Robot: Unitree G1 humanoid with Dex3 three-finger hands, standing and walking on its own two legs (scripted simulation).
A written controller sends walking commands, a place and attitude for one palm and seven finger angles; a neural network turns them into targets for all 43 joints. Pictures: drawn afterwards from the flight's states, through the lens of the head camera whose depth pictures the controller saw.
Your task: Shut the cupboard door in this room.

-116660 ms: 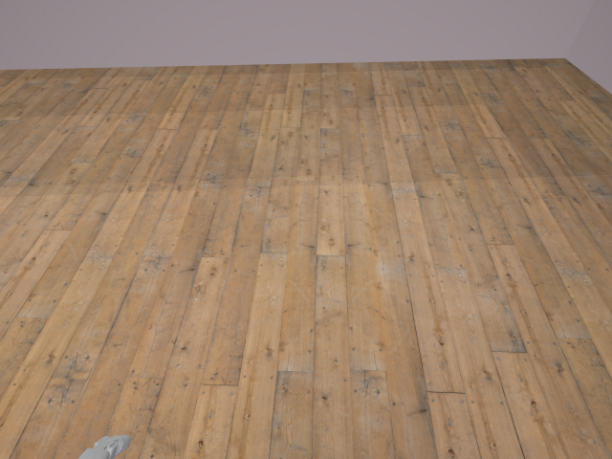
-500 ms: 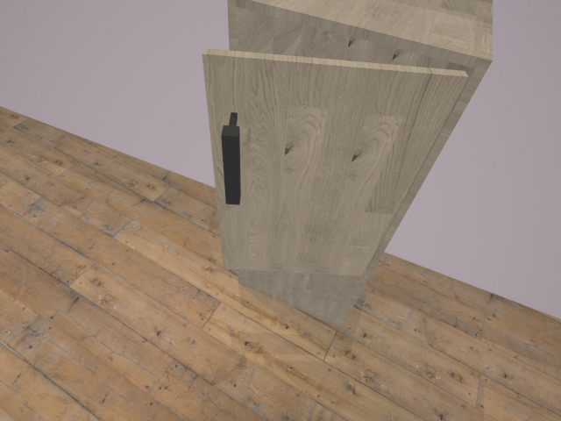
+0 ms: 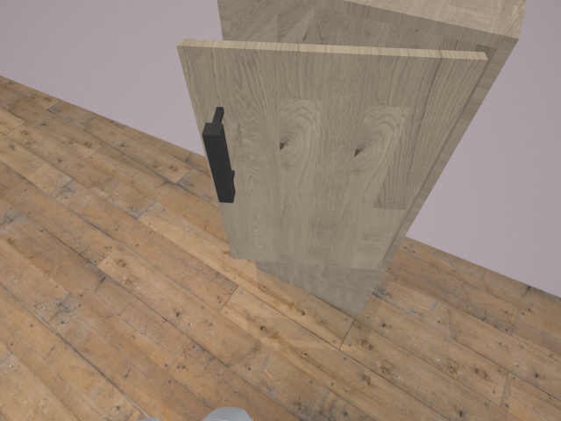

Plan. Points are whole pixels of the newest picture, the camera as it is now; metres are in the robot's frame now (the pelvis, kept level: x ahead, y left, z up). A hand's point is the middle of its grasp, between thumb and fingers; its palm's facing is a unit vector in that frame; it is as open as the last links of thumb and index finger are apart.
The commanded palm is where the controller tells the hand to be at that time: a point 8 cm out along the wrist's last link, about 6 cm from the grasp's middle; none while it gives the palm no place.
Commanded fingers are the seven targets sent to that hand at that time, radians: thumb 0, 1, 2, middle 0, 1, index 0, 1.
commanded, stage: come to a stop and stand still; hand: left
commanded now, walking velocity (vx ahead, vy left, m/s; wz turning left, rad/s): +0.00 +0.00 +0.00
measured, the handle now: (223, 157) +0.48 +0.14 +0.07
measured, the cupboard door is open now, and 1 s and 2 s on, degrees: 22 22 22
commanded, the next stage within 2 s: look again from close up in 0.82 s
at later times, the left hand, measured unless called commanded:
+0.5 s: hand out of the picture -0.01 +0.22 -0.17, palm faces -0.02 -0.98 -0.20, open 7.3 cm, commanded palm none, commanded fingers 0.00 0.90 0.90 -0.20 -0.30 -0.20 -0.30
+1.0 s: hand out of the picture -0.06 +0.20 -0.18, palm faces -0.04 -0.99 -0.15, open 7.3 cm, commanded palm none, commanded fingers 0.00 0.90 0.90 -0.20 -0.30 -0.20 -0.30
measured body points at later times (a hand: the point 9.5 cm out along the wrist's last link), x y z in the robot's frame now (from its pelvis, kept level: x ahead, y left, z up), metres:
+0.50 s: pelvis -0.03 +0.04 +0.00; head -0.01 +0.04 +0.45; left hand -0.01 +0.27 -0.15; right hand +0.00 -0.19 -0.16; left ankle -0.03 +0.13 -0.74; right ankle -0.06 -0.08 -0.74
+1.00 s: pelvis -0.06 +0.05 +0.00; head -0.03 +0.06 +0.45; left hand -0.06 +0.26 -0.16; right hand -0.09 -0.17 -0.16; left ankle -0.03 +0.13 -0.74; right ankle -0.06 -0.08 -0.74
